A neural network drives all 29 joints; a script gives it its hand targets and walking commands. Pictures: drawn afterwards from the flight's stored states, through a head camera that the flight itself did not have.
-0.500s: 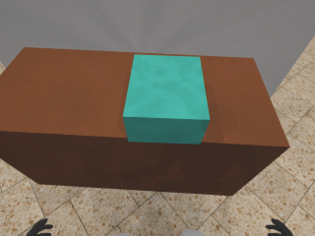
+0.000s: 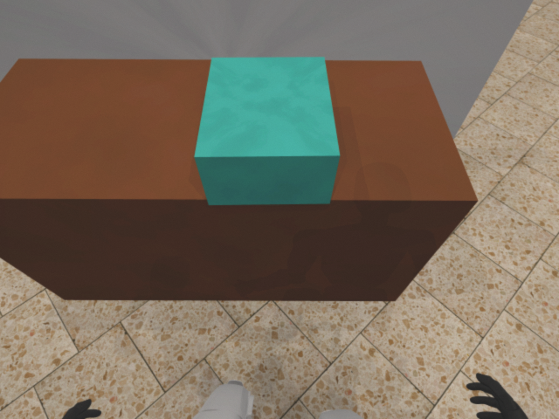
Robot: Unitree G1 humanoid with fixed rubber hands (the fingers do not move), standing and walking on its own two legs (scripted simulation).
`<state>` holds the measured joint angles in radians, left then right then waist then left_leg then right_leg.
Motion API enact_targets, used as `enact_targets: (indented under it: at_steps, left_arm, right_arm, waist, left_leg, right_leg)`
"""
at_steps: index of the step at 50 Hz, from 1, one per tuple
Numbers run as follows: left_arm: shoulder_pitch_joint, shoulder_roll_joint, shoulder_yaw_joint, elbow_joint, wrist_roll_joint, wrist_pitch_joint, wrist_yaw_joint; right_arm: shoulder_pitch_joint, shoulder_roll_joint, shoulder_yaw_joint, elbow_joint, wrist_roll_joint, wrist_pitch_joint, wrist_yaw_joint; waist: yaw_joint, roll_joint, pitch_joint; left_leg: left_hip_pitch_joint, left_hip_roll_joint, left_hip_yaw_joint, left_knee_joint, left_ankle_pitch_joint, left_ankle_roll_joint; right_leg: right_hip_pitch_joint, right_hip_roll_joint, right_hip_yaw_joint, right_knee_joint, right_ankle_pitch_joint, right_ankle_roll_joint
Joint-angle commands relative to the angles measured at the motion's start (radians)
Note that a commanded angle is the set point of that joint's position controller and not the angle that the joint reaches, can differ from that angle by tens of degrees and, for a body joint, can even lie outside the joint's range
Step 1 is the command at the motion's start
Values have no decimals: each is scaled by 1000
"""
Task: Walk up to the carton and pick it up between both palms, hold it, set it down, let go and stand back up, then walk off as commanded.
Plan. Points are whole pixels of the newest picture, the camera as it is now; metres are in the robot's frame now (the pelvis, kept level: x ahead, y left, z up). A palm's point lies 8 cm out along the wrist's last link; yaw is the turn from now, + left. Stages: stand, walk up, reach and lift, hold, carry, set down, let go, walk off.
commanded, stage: walk off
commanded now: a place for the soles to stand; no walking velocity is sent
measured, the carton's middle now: (268, 128) +0.68 +0.01 -0.05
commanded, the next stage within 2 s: none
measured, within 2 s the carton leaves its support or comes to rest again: neither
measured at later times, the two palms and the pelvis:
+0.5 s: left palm out of the picture -0.02 +0.32 -0.10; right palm out of the picture +0.03 -0.30 -0.04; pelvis -0.12 +0.00 +0.01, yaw +4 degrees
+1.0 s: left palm out of the picture -0.14 +0.31 -0.09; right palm out of the picture -0.19 -0.33 -0.09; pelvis -0.28 -0.02 -0.01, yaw +4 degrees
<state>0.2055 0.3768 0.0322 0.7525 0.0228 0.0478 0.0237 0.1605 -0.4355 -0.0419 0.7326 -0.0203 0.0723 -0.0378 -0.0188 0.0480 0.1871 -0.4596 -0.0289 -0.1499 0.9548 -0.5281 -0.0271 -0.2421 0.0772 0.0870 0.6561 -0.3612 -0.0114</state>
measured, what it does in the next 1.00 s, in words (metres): walks backwards: left foot, then right foot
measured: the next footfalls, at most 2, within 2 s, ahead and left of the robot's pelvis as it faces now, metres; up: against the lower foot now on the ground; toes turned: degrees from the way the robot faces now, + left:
left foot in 0.24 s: -0.05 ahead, +0.11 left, +0.00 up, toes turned -2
right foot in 0.62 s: -0.12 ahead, -0.16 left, +0.00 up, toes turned +8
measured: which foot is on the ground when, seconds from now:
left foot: up 0.00-0.22, down 0.24-0.64, up 0.66-0.90, down 0.92-1.00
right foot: down 0.00-0.24, up 0.26-0.60, down 0.62-0.94, up 0.96-1.00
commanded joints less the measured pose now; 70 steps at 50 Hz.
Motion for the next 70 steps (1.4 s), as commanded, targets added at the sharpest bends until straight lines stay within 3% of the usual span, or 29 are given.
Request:
enact_targets:
  at_steps: [1,6,10,11,12,13,14,16,19,23,28,30,31,32,33,36,43,45,46,47,48,50,52,55,60,63,64,65,70]
  left_arm:
    - [-113,239,74,-138,16,-17,14]
    - [27,212,55,-135,24,-2,28]
    - [-43,226,56,-151,6,12,18]
    - [-52,224,57,-143,-5,14,10]
    - [-15,192,47,-124,-24,7,6]
    - [-33,169,61,-159,-29,6,18]
    - [-82,220,78,-143,-21,6,45]
    - [-57,227,71,-120,-33,2,38]
    - [-1,213,68,-96,-24,8,24]
    - [-25,210,77,-92,-21,15,24]
    - [52,215,79,-59,-22,-4,14]
    - [87,234,83,-46,-17,-14,11]
    - [68,297,97,-50,-10,-16,12]
    - [17,338,104,-64,-22,-18,11]
    - [20,350,105,-71,4,-29,8]
    - [-139,288,109,-137,9,-26,14]
    - [-51,268,90,-146,15,5,31]
    - [-84,251,87,-148,-7,21,25]
    - [-63,208,77,-133,-19,22,23]
    - [-58,162,77,-161,-34,7,23]
    - [-121,208,114,-168,-20,12,51]
    - [-123,230,101,-146,-35,5,49]
    - [-15,210,95,-108,-32,7,29]
    - [-50,225,96,-89,-34,6,30]
    - [-17,209,93,-61,-32,-8,24]
    - [28,306,112,-60,-16,-19,18]
    - [-60,322,107,-38,-26,-23,21]
    - [-82,316,110,-63,-4,-31,20]
    - [-155,281,109,-100,5,-16,27]
  right_arm:
    - [70,-166,-35,-17,24,-14,-9]
    - [41,-160,-48,-50,2,-26,4]
    - [154,-147,-68,-7,8,-38,9]
    - [163,-159,-71,-11,6,-50,8]
    - [112,-225,-82,-15,-3,-54,7]
    - [42,-280,-74,-65,-3,-57,14]
    - [60,-257,-61,-80,8,-66,16]
    - [18,-202,-52,-108,1,-52,9]
    - [-12,-186,-48,-109,-7,-32,4]
    - [6,-189,-58,-124,-8,-18,5]
    - [-12,-214,-64,-127,11,-3,15]
    - [19,-204,-65,-114,18,1,20]
    - [35,-182,-64,-101,26,-4,24]
    - [12,-165,-62,-105,21,-1,23]
    - [-24,-158,-84,-114,6,12,6]
    - [97,-181,-76,-58,26,0,16]
    - [91,-174,-86,-67,25,-7,35]
    - [160,-157,-83,-30,23,-21,33]
    - [134,-182,-76,-37,15,-31,34]
    - [100,-278,-98,-60,-2,-37,33]
    - [56,-297,-99,-105,-7,-47,35]
    - [47,-205,-76,-106,7,-53,30]
    - [-46,-184,-58,-114,-13,-34,23]
    - [30,-183,-54,-111,-9,-20,13]
    - [19,-206,-69,-110,16,-1,17]
    - [61,-190,-76,-101,17,-4,23]
    - [-12,-176,-93,-76,30,14,24]
    - [5,-157,-102,-74,9,19,16]
    - [39,-178,-82,-51,35,6,29]
  waist:
    - [2,-232,-97]
    - [76,-227,-174]
    - [11,-259,-237]
    - [-9,-178,-219]
    - [7,-30,-246]
    - [22,184,-184]
    - [-28,175,-167]
    - [-10,38,-122]
    - [-14,114,-147]
    - [-45,212,-159]
    - [3,225,-234]
    - [15,132,-239]
    - [7,-26,-235]
    - [17,-143,-222]
    - [35,-209,-173]
    - [-14,-209,-111]
    - [56,-294,-190]
    - [13,-252,-203]
    - [24,-116,-182]
    - [25,157,-185]
    - [-15,232,-51]
    - [-13,-15,-72]
    - [19,90,-44]
    - [-49,182,-167]
    - [-11,177,-206]
    - [6,-22,-292]
    - [23,-174,-254]
    - [14,-198,-191]
    - [32,-222,-140]
  left_leg:
    - [13,-51,-15,252,-41,6]
    - [-20,-11,12,-20,-39,-7]
    - [255,20,84,-448,153,25]
    - [334,43,43,-616,346,44]
    - [393,168,-190,-626,436,91]
    - [325,347,-373,-566,783,213]
    - [280,413,-465,-560,945,254]
    - [296,346,-301,-533,878,236]
    - [330,274,-167,-490,867,247]
    - [360,265,-164,-501,779,238]
    - [304,242,-146,-457,667,171]
    - [218,164,-86,-383,499,91]
    - [133,77,-21,-293,327,37]
    - [88,-45,92,-37,-32,-22]
    - [102,-24,-9,154,-145,-11]
    - [99,-62,-50,333,-17,-11]
    - [129,25,59,-189,-46,-7]
    - [312,10,86,-505,178,14]
    - [313,68,-45,-636,214,31]
    - [330,291,-357,-625,461,113]
    - [102,433,-493,-640,631,226]
    - [171,335,-319,-570,739,177]
    - [234,252,-148,-501,768,191]
    - [399,279,-190,-455,859,214]
    - [386,236,-131,-388,811,161]
    - [182,49,18,-197,373,18]
    - [125,-15,71,47,-66,-17]
    - [141,-4,-39,180,-124,-3]
    - [77,-45,-28,252,-48,-29]
  right_leg:
    - [-4,-326,236,-220,665,-242]
    - [249,-335,254,-135,806,-235]
    - [126,-280,183,-71,680,-138]
    - [48,-246,163,-18,543,-81]
    - [-46,-143,110,122,418,-22]
    - [-142,-3,-17,246,-67,30]
    - [-141,14,89,398,-341,23]
    - [-201,30,150,484,-264,23]
    - [-210,37,97,494,-189,43]
    - [-213,17,53,352,-170,56]
    - [32,-20,-19,-78,-65,16]
    - [124,-49,59,-263,97,-4]
    - [136,-171,208,-265,224,-45]
    - [15,-374,423,-341,200,-178]
    - [-147,-446,495,-348,230,-258]
    - [-139,-309,272,-269,400,-229]
    - [114,-307,236,-154,532,-195]
    - [-26,-265,202,-61,397,-109]
    - [-62,-198,162,34,327,-56]
    - [-241,-33,49,184,75,18]
    - [-198,38,81,437,-341,41]
    - [-206,31,171,535,-255,21]
    - [-220,15,120,507,-192,29]
    - [-202,8,64,358,-206,38]
    - [-24,-33,-16,-114,-34,4]
    - [183,-233,278,-214,437,-81]
    - [23,-420,416,-275,430,-236]
    - [-92,-439,477,-268,474,-288]
    - [-16,-325,291,-197,554,-239]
